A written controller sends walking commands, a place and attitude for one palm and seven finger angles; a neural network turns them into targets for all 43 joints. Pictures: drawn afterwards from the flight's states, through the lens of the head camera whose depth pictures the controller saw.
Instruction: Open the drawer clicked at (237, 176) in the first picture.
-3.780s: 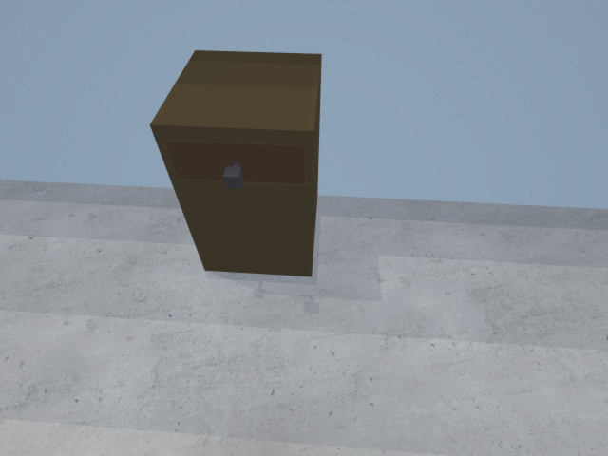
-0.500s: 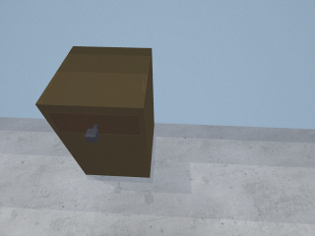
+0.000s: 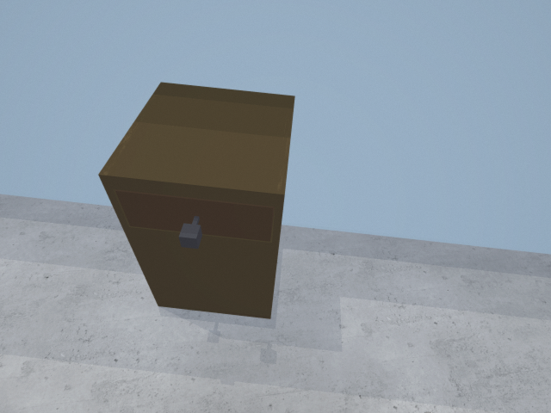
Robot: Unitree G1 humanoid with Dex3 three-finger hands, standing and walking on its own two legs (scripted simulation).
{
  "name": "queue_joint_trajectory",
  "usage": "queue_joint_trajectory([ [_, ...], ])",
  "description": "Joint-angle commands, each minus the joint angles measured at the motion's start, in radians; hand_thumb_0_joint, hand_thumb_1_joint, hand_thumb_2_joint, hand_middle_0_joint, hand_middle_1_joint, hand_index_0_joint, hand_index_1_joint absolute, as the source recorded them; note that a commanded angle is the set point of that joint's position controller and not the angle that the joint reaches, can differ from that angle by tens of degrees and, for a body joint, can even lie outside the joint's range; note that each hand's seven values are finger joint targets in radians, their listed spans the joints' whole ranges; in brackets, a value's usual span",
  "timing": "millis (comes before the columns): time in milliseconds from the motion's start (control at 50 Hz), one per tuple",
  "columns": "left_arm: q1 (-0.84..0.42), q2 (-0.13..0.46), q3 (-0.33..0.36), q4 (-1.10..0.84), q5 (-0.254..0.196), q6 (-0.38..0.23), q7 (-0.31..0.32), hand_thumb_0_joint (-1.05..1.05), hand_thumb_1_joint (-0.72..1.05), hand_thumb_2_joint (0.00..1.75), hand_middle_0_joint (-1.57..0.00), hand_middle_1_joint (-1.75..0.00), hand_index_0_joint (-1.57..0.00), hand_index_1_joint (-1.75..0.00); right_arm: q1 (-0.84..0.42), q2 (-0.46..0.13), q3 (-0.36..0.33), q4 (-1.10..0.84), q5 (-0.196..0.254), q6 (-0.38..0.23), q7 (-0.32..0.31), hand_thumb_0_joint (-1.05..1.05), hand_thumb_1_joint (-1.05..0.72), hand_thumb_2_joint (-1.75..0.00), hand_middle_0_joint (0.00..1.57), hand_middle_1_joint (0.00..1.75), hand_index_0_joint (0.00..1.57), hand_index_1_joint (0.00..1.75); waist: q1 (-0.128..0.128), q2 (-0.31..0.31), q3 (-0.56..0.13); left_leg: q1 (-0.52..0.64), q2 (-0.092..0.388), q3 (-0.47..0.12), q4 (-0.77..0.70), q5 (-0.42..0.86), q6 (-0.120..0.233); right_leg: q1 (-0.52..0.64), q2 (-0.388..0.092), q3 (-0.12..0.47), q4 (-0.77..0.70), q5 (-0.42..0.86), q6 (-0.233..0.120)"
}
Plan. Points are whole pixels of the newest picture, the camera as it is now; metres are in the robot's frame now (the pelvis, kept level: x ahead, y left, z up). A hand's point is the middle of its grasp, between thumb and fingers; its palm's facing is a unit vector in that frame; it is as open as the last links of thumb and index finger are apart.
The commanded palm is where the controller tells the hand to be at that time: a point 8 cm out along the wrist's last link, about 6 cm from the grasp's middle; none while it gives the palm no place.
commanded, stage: raise the hand with hooked fingers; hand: left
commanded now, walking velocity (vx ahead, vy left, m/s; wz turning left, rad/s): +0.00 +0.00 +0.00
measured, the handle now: (193, 229) +0.55 +0.24 -0.20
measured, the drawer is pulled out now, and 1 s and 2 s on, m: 0.00 0.00 0.00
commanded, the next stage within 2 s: move the hooked fingers above the handle in 1.96 s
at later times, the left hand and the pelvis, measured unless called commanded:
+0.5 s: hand (124, 408) +0.14 +0.23 -0.08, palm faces -0.09 -0.09 -0.99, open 8.6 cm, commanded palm +0.14 +0.25 -0.01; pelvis -0.05 -0.02 -0.06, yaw -3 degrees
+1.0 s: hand (139, 306) +0.26 +0.23 -0.01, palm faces -0.02 -0.10 -0.99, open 11.6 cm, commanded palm +0.24 +0.23 +0.06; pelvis +0.03 -0.01 -0.03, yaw -4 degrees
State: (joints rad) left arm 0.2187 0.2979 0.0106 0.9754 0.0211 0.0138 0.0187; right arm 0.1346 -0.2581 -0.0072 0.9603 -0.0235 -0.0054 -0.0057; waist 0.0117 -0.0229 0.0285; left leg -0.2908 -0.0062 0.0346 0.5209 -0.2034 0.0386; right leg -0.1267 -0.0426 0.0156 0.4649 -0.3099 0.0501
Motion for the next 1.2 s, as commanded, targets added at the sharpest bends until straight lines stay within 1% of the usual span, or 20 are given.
queue_joint_trajectory([
  [0,0.034,0.123,0.025,-0.035,0.002,-0.019,0.002,0.0,0.9,0.9,-0.2,-0.3,-0.2,-0.3,0.001,-0.2,-0.047,-0.046,0.003,-0.013,-0.005,0.0,-0.9,-0.9,0.2,0.3,0.2,0.3,-0.009,0.073,-0.034,0.054,0.134,-0.187,-0.222,-0.111,0.007,-0.053,-0.032,0.003,-0.06,0.053,-0.063],
  [20,0.039,0.121,0.024,-0.029,0.002,-0.018,0.001,0.0,0.9,0.9,-0.2,-0.3,-0.2,-0.3,0.001,-0.201,-0.048,-0.041,0.003,-0.012,-0.004,0.0,-0.9,-0.9,0.2,0.3,0.2,0.3,-0.009,0.083,-0.032,0.05,0.134,-0.19,-0.235,-0.139,0.005,-0.053,-0.032,0.002,-0.064,0.045,-0.063],
  [40,0.127,0.04,-0.001,-0.024,0.009,-0.031,0.041,0.0,0.9,0.9,-0.2,-0.3,-0.2,-0.3,0.005,-0.143,-0.035,-0.086,0.021,-0.015,-0.01,0.0,-0.9,-0.9,0.2,0.3,0.2,0.3,0.011,0.079,-0.008,0.074,0.118,-0.058,-0.036,0.054,-0.031,-0.11,-0.055,0.041,-0.075,0.101,-0.057],
  [60,-0.68,0.619,0.276,-1.433,0.286,-0.195,0.087,0.0,0.88,0.89,-0.2,-0.32,-0.2,-0.32,0.067,-0.203,-0.041,-0.36,0.047,-0.134,-0.035,0.0,-0.9,-0.9,0.2,0.3,0.2,0.3,-0.078,0.283,-0.43,0.33,0.016,-0.11,-0.089,0.297,-0.012,-0.161,0.066,-0.026,0.072,0.275,-0.115],
  [80,-0.057,0.415,0.193,-1.167,0.301,-0.125,0.133,0.0,0.85,0.88,-0.2,-0.33,-0.2,-0.33,-0.001,-0.151,-0.015,-0.37,0.03,-0.234,-0.07,0.0,-0.9,-0.9,0.2,0.3,0.2,0.3,0.027,0.437,-0.38,0.441,0.081,-0.143,-0.088,0.358,-0.036,-0.364,0.049,-0.111,0.197,0.016,-0.102],
  [100,-0.037,0.319,0.122,-1.155,0.251,-0.069,0.183,0.0,0.83,0.87,-0.21,-0.34,-0.21,-0.34,0.006,-0.148,-0.011,-0.318,0.032,-0.256,-0.075,0.0,-0.9,-0.9,0.2,0.3,0.2,0.3,-0.024,0.287,-0.352,0.284,0.083,-0.177,-0.126,0.137,-0.085,-0.381,0.063,-0.123,0.243,-0.079,-0.091],
  [120,0.261,-0.049,-0.097,-0.936,0.268,0.012,0.174,0.0,0.81,0.86,-0.21,-0.36,-0.21,-0.36,0.006,-0.058,-0.007,-0.302,0.057,-0.263,-0.084,0.0,-0.9,-0.9,0.2,0.3,0.2,0.3,-0.034,0.221,-0.205,0.188,0.094,-0.137,-0.152,-0.016,-0.044,-0.432,0.065,-0.092,0.214,-0.115,-0.08],
  [140,-0.023,0.08,-0.058,-1.151,0.315,-0.01,0.206,0.0,0.78,0.85,-0.21,-0.37,-0.21,-0.37,-0.005,-0.114,-0.023,-0.366,0.04,-0.261,-0.082,0.0,-0.9,-0.9,0.2,0.3,0.2,0.3,-0.068,0.157,-0.104,0.04,0.073,-0.154,-0.137,-0.216,-0.034,-0.391,0.057,-0.079,0.177,-0.097,-0.082],
  [200,0.162,0.149,-0.002,-0.937,0.607,-0.016,0.307,0.0,0.71,0.82,-0.21,-0.42,-0.21,-0.42,-0.011,-0.122,-0.037,-0.409,0.002,-0.236,-0.081,0.0,-0.9,-0.9,0.2,0.3,0.2,0.3,-0.013,0.1,-0.097,-0.139,0.01,-0.11,-0.005,-0.313,-0.025,-0.477,0.083,-0.065,0.141,-0.19,-0.095],
  [260,0.221,0.121,-0.015,-0.76,0.855,-0.051,0.379,0.0,0.64,0.79,-0.22,-0.47,-0.22,-0.47,-0.05,-0.105,-0.054,-0.457,-0.024,-0.176,-0.066,0.0,-0.9,-0.9,0.2,0.3,0.2,0.3,0.036,-0.204,-0.039,-0.321,-0.009,-0.073,0.107,-0.373,-0.035,-0.625,0.09,-0.004,0.176,-0.444,-0.099],
  [300,0.24,0.176,0.046,-0.77,0.972,-0.087,0.406,0.0,0.6,0.77,-0.22,-0.5,-0.22,-0.5,-0.073,-0.096,-0.065,-0.484,-0.021,-0.139,-0.048,0.0,-0.9,-0.9,0.2,0.3,0.2,0.3,0.103,-0.195,-0.121,-0.337,-0.023,-0.038,0.179,-0.288,-0.026,-0.609,0.087,0.072,0.185,-0.43,-0.114],
  [360,0.165,0.277,0.117,-0.901,1.056,-0.11,0.449,0.0,0.53,0.74,-0.23,-0.54,-0.23,-0.54,-0.105,-0.08,-0.053,-0.536,-0.029,-0.075,-0.036,0.0,-0.9,-0.9,0.2,0.3,0.2,0.3,0.134,-0.092,-0.259,-0.371,-0.035,-0.034,0.236,-0.299,-0.02,-0.57,0.065,0.108,0.226,-0.434,-0.114],
  [420,0.018,0.359,0.16,-1.097,1.081,-0.16,0.488,0.0,0.46,0.71,-0.23,-0.58,-0.23,-0.58,-0.143,-0.059,-0.045,-0.57,-0.037,-0.055,-0.054,0.0,-0.9,-0.9,0.2,0.3,0.2,0.3,0.109,0.065,-0.288,-0.331,-0.044,-0.052,0.29,-0.393,-0.014,-0.638,0.064,0.136,0.227,-0.549,-0.114],
  [500,-0.092,0.367,0.191,-1.237,1.041,-0.209,0.543,0.0,0.36,0.67,-0.24,-0.64,-0.24,-0.64,-0.157,-0.049,-0.048,-0.547,-0.051,-0.057,-0.075,0.0,-0.9,-0.9,0.2,0.3,0.2,0.3,0.048,0.096,-0.315,-0.252,-0.042,-0.09,0.399,-0.355,0.0,-0.725,0.076,0.166,0.237,-0.509,-0.114],
  [580,-0.073,0.318,0.149,-1.175,1.001,-0.164,0.561,0.0,0.27,0.63,-0.25,-0.7,-0.25,-0.7,-0.148,-0.065,-0.044,-0.533,-0.041,-0.056,-0.08,0.0,-0.9,-0.9,0.2,0.3,0.2,0.3,0.011,0.12,-0.277,-0.262,-0.026,-0.12,0.339,-0.396,0.001,-0.721,0.089,0.101,0.279,-0.408,-0.109],
  [620,-0.053,0.306,0.126,-1.135,0.979,-0.1,0.544,0.0,0.22,0.61,-0.25,-0.74,-0.25,-0.74,-0.157,-0.073,-0.039,-0.542,-0.029,-0.048,-0.079,0.0,-0.9,-0.9,0.2,0.3,0.2,0.3,0.013,0.12,-0.239,-0.275,-0.023,-0.129,0.279,-0.424,-0.002,-0.681,0.092,0.074,0.275,-0.369,-0.107],
  [720,0.066,0.273,0.064,-1.158,0.939,0.046,0.421,0.0,0.11,0.56,-0.26,-0.81,-0.26,-0.81,-0.147,-0.079,-0.029,-0.56,-0.011,-0.019,-0.073,0.0,-0.9,-0.9,0.2,0.3,0.2,0.3,0.049,0.049,-0.353,-0.164,-0.026,-0.091,0.239,-0.081,0.006,-0.435,0.092,0.062,0.252,-0.01,-0.108],
  [840,0.155,0.312,0.113,-1.222,0.943,0.02,0.302,0.0,-0.03,0.5,-0.27,-0.9,-0.27,-0.9,-0.128,-0.084,-0.021,-0.556,-0.026,0.011,-0.055,0.0,-0.9,-0.9,0.2,0.3,0.2,0.3,0.064,-0.007,-0.321,-0.097,-0.019,-0.079,0.228,0.246,0.007,-0.322,0.077,0.061,0.251,0.352,-0.089],
  [980,0.074,0.332,0.182,-1.331,0.96,-0.072,0.35,0.0,-0.2,0.43,-0.28,-1.0,-0.28,-1.0,-0.088,-0.082,-0.052,-0.555,-0.047,0.042,-0.021,0.0,-0.9,-0.9,0.2,0.3,0.2,0.3,0.061,0.131,-0.422,0.045,-0.001,-0.086,0.253,0.45,-0.001,-0.362,0.083,0.025,0.272,0.37,-0.089],
  [1180,-0.169,0.311,0.064,-1.28,0.94,0.059,0.28,0.0,-0.43,0.33,-0.29,-1.15,-0.29,-1.15,-0.097,-0.094,-0.056,-0.552,-0.011,0.087,-0.023,0.0,-0.9,-0.9,0.2,0.3,0.2,0.3,0.029,0.059,-0.402,0.073,0.001,-0.088,0.18,0.326,-0.005,-0.325,0.083,-0.007,0.199,0.268,-0.085],
])
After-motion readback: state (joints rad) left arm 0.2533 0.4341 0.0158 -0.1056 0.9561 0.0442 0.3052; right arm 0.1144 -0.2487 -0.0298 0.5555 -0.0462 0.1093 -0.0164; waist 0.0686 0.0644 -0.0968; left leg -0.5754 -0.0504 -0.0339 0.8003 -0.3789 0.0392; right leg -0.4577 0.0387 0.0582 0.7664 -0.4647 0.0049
